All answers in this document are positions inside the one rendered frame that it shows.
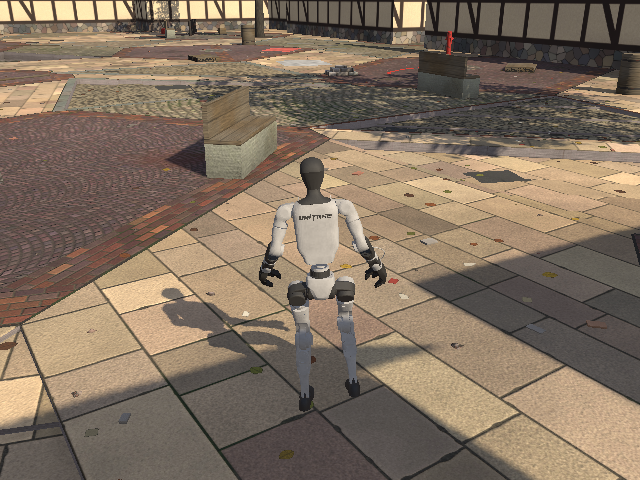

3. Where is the robot left hand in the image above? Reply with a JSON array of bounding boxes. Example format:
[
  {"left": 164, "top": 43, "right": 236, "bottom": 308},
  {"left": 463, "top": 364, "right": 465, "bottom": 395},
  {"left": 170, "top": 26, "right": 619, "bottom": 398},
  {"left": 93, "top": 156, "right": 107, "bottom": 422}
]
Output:
[{"left": 259, "top": 262, "right": 281, "bottom": 287}]

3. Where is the right robot thigh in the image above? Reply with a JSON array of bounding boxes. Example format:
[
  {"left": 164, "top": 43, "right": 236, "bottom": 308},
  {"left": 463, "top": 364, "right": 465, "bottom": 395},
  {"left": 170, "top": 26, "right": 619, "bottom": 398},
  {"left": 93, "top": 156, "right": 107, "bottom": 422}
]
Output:
[{"left": 334, "top": 276, "right": 355, "bottom": 333}]

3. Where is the left robot forearm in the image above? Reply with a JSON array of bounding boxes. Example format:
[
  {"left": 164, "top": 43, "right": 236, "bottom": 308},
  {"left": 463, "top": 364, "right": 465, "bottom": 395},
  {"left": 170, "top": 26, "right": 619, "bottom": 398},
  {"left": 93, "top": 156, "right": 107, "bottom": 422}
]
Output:
[{"left": 261, "top": 242, "right": 279, "bottom": 273}]

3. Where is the robot torso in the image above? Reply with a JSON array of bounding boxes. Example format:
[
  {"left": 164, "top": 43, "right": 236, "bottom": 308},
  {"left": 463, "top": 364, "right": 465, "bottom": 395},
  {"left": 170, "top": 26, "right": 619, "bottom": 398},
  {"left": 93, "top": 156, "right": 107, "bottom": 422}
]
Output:
[{"left": 292, "top": 195, "right": 339, "bottom": 300}]

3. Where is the robot left upper arm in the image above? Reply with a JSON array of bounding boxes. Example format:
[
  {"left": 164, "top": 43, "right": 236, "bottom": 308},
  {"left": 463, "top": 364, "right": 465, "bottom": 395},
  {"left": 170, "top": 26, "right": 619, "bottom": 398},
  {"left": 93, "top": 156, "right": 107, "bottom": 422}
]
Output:
[{"left": 269, "top": 202, "right": 294, "bottom": 257}]

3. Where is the robot right hand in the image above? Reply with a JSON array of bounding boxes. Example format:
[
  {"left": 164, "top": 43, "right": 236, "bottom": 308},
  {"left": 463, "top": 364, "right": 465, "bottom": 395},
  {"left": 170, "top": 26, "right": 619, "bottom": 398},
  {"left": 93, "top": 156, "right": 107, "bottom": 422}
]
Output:
[{"left": 365, "top": 263, "right": 387, "bottom": 288}]

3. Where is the robot right upper arm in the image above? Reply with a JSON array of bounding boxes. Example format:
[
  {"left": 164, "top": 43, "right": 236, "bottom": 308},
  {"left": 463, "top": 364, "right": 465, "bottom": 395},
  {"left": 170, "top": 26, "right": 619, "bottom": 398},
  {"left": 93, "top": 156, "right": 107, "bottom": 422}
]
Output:
[{"left": 335, "top": 199, "right": 369, "bottom": 253}]

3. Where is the right robot forearm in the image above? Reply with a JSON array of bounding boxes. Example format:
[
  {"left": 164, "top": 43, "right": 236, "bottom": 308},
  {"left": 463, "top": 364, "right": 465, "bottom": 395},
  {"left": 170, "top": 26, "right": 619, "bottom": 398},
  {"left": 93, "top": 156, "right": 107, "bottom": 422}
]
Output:
[{"left": 360, "top": 236, "right": 382, "bottom": 271}]

